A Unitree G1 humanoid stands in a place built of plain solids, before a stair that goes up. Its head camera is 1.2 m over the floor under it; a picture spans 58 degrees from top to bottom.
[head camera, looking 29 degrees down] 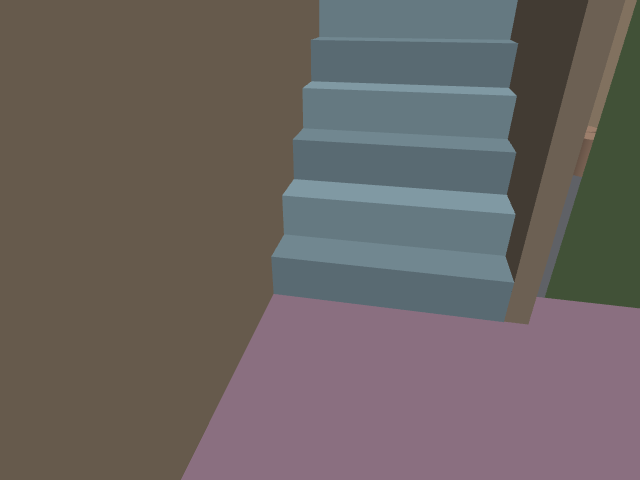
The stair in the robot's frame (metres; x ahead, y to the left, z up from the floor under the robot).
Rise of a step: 0.20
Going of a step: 0.21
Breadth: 1.02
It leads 11 degrees to the right of straight ahead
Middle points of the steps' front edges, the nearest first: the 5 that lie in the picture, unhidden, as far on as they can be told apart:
1.54 -0.28 0.21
1.75 -0.33 0.41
1.96 -0.37 0.61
2.17 -0.41 0.82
2.38 -0.45 1.02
